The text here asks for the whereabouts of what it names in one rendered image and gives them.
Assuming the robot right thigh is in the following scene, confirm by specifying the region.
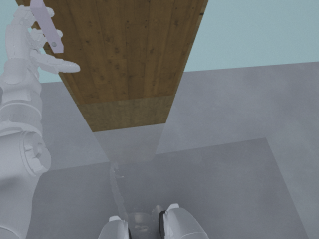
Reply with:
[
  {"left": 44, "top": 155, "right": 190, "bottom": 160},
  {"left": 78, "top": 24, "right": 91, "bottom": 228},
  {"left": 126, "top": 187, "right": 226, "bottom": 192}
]
[{"left": 163, "top": 207, "right": 209, "bottom": 239}]

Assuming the handle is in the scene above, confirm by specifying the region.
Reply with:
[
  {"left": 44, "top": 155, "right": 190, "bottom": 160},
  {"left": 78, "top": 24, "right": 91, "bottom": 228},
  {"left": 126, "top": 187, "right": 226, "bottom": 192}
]
[{"left": 29, "top": 0, "right": 64, "bottom": 54}]

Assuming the left robot hand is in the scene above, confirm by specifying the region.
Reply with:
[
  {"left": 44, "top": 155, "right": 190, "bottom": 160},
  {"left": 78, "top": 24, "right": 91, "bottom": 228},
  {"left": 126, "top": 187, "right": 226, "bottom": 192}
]
[{"left": 5, "top": 5, "right": 81, "bottom": 75}]

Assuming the cupboard door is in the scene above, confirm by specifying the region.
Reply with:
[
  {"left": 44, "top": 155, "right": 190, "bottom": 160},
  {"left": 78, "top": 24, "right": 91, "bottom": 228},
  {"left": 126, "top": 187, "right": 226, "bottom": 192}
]
[{"left": 22, "top": 0, "right": 204, "bottom": 105}]

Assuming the robot thigh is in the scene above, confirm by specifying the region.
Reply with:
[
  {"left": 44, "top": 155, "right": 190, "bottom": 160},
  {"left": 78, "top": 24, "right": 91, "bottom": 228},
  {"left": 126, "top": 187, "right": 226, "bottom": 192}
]
[
  {"left": 98, "top": 219, "right": 129, "bottom": 239},
  {"left": 163, "top": 207, "right": 209, "bottom": 239}
]

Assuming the left robot forearm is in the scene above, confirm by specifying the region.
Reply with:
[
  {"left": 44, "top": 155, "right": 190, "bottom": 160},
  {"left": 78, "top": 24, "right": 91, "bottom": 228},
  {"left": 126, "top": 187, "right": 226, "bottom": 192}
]
[{"left": 0, "top": 58, "right": 43, "bottom": 137}]

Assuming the left robot upper arm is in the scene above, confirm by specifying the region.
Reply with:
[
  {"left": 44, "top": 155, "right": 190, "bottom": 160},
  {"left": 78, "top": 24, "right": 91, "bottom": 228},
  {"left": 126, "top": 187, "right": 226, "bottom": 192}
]
[{"left": 0, "top": 130, "right": 51, "bottom": 239}]

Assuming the robot left thigh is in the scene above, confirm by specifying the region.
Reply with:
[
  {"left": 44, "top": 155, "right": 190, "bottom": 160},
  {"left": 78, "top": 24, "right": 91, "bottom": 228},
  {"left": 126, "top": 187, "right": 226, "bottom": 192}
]
[{"left": 98, "top": 219, "right": 129, "bottom": 239}]

